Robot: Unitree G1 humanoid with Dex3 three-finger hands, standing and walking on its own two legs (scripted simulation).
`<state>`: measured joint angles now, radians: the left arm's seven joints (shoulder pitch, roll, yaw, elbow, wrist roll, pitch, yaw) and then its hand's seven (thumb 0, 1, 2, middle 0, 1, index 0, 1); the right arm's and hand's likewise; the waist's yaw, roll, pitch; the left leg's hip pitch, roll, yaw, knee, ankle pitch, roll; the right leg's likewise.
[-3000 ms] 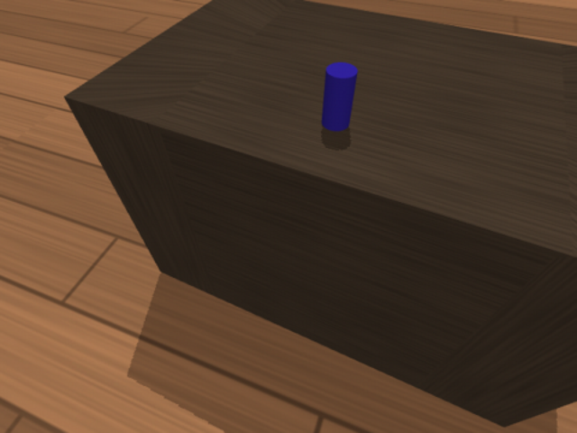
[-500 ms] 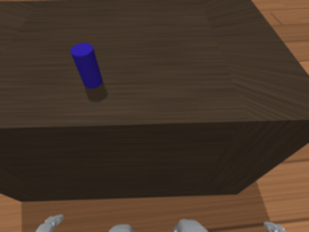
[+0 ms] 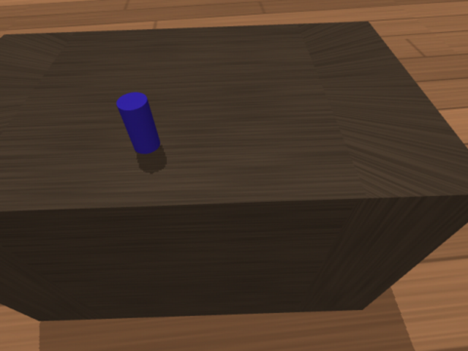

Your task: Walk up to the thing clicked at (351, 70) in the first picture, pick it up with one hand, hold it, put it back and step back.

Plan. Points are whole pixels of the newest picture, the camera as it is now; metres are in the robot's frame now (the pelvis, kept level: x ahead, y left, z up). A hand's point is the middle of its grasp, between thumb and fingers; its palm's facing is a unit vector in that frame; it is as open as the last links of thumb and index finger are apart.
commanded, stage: walk up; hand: left
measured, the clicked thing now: (140, 124) +0.52 +0.22 +0.09
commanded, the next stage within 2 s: stand in 0.94 s
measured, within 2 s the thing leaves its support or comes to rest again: neither
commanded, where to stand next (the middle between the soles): +0.05 -0.01 m, yaw +2 degrees
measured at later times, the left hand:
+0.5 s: hand out of the picture +0.12 +0.26 -0.15, palm faces +0.00 -0.95 -0.30, open 7.4 cm
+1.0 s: hand out of the picture +0.09 +0.26 -0.15, palm faces -0.01 -0.95 -0.32, open 7.4 cm
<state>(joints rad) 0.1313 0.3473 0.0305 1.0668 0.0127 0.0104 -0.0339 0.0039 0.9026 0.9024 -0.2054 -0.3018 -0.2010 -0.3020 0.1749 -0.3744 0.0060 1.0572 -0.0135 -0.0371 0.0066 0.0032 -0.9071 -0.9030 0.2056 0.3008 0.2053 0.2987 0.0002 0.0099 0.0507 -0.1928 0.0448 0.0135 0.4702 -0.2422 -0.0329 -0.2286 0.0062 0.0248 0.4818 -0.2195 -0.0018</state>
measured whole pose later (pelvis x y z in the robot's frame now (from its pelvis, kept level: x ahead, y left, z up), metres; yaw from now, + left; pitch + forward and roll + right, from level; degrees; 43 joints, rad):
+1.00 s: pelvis +0.02 +0.01 +0.01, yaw +0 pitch -2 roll +0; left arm 0.09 0.34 0.03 1.16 0.01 0.01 -0.02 0.00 0.90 0.90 -0.20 -0.30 -0.20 -0.30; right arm 0.10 -0.34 0.00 1.14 -0.02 -0.02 0.00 0.00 -0.91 -0.90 0.21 0.30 0.21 0.30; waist -0.01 0.00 0.06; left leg -0.10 0.03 0.02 0.33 -0.19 -0.02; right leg -0.13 -0.01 0.03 0.33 -0.17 0.02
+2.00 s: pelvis +0.00 +0.01 +0.01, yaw +1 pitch -3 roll +0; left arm 0.12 0.36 0.00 1.13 0.02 -0.01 -0.01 0.00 0.90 0.90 -0.21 -0.30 -0.20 -0.30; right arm 0.12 -0.35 0.00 1.14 -0.01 -0.01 0.01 0.00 -0.91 -0.90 0.21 0.30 0.20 0.30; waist -0.01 -0.01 0.05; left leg -0.11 0.02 0.01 0.33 -0.17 -0.02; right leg -0.13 -0.02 0.02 0.33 -0.15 0.02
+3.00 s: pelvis +0.02 +0.02 +0.01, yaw +1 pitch -2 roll +0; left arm 0.12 0.36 0.00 1.12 0.01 0.00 -0.01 0.00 0.90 0.90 -0.21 -0.30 -0.20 -0.30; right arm 0.11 -0.35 0.00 1.12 -0.01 -0.01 0.01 0.00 -0.91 -0.90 0.21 0.30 0.21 0.30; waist 0.00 0.00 0.06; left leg -0.10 0.02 0.00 0.33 -0.19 -0.02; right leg -0.12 -0.03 0.01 0.33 -0.17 0.02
